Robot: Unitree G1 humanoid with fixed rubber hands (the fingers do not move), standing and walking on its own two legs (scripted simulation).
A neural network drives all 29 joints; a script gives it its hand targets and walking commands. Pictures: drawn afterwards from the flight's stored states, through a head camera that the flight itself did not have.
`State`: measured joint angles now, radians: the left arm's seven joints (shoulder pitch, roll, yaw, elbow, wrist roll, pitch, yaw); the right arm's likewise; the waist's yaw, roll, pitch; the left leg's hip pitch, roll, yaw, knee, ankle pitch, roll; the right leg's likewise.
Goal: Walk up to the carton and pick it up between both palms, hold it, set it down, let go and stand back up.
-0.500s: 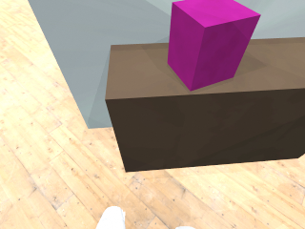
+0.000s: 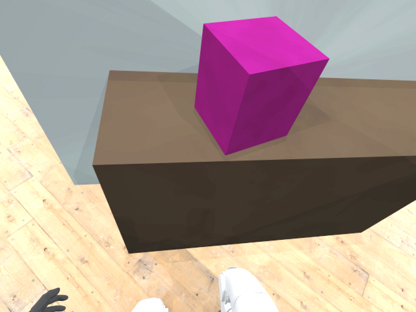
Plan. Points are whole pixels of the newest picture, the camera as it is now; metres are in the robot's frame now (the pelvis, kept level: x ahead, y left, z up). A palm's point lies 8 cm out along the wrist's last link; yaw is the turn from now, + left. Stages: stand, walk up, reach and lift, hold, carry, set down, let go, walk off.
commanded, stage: walk up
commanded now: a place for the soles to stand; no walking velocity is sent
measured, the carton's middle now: (250, 86) +0.61 -0.11 +0.08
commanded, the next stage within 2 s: none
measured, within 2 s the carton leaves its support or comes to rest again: neither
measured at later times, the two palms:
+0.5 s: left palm (116, 302) +0.14 +0.17 -0.08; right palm out of the picture +0.10 -0.47 -0.09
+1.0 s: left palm (82, 296) +0.16 +0.24 -0.14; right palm out of the picture +0.12 -0.38 -0.06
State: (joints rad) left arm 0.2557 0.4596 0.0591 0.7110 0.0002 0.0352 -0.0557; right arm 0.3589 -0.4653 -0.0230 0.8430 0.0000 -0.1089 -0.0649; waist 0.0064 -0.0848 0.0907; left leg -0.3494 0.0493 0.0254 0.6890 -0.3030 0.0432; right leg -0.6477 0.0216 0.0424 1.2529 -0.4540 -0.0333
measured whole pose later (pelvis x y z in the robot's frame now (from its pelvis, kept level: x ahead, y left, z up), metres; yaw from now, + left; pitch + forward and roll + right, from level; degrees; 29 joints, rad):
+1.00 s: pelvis +0.09 -0.05 +0.00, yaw +0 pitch -4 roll -4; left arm 0.28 0.39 0.06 0.72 0.00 0.04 -0.04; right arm 0.35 -0.43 -0.01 0.84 0.00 -0.06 -0.04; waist 0.01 -0.06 0.17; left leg -0.41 -0.03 -0.03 0.69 -0.22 0.07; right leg -0.34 0.03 0.01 0.89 -0.46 -0.03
